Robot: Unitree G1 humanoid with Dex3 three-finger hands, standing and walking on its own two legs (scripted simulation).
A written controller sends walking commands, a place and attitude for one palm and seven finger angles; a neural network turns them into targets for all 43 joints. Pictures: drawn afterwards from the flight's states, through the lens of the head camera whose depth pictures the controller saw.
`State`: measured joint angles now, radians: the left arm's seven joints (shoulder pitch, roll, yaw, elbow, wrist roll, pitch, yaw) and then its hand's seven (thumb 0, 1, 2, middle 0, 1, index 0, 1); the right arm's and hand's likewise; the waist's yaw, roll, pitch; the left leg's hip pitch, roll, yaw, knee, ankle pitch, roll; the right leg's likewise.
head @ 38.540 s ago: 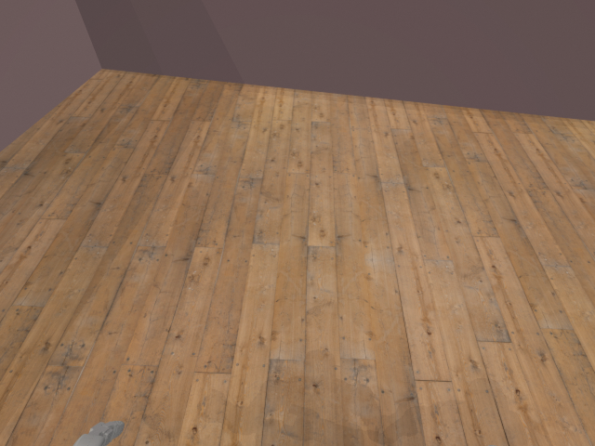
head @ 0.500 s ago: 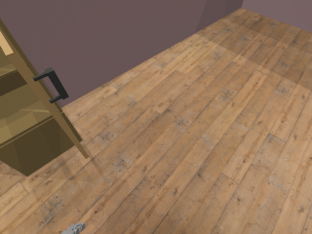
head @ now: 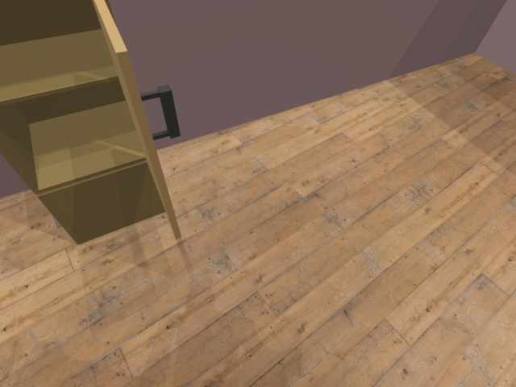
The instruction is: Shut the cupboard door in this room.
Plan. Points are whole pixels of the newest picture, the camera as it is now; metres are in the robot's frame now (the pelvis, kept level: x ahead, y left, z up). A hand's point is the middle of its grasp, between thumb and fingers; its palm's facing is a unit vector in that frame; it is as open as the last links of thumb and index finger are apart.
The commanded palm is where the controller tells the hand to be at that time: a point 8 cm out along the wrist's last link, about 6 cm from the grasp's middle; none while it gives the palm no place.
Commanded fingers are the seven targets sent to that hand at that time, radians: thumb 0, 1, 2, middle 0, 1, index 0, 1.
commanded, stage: turn or walk to find it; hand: left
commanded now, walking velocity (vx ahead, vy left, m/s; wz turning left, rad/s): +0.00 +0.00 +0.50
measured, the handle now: (160, 115) +0.60 +0.27 +0.04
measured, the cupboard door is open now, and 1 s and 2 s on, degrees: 88 88 88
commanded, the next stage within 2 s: stand and wait in 0.22 s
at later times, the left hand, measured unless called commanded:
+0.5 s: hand out of the picture +0.03 +0.15 -0.14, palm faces +0.18 -0.95 -0.27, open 7.3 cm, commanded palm none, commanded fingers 0.00 0.90 0.90 -0.20 -0.30 -0.20 -0.30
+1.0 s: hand out of the picture -0.06 +0.15 -0.17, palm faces +0.26 -0.95 -0.17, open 7.3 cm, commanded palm none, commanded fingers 0.00 0.90 0.90 -0.20 -0.30 -0.20 -0.30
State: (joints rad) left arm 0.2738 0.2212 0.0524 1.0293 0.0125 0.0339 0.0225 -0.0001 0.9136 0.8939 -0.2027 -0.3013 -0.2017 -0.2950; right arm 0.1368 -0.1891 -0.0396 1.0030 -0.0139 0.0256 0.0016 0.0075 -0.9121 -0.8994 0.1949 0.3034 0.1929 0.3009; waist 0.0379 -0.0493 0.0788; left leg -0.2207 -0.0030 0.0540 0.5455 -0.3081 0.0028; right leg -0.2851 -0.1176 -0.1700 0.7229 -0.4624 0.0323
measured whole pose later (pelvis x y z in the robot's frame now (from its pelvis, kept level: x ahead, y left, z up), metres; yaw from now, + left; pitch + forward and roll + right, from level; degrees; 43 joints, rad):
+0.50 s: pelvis -0.01 -0.04 +0.01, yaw +9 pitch -1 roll +2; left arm 0.20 0.15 0.02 0.98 0.02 0.00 0.02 0.00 0.91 0.89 -0.20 -0.30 -0.20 -0.29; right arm 0.20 -0.24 -0.07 1.03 -0.02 0.06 -0.01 0.01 -0.91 -0.90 0.20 0.30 0.19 0.30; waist 0.00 0.05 0.06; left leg -0.39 -0.02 -0.04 0.96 -0.45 -0.03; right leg -0.23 -0.06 -0.10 0.53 -0.29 -0.02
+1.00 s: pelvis -0.02 -0.01 +0.01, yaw +12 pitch -1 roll +0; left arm 0.27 0.16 0.01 1.13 0.01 0.02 0.02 0.00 0.91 0.89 -0.20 -0.30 -0.20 -0.29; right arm 0.21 -0.17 -0.02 1.10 -0.01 0.01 -0.03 0.01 -0.94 -0.90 0.20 0.30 0.20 0.30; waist 0.03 -0.02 0.04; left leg -0.16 -0.01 0.02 0.47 -0.29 0.02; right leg -0.19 -0.09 -0.13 0.47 -0.25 0.03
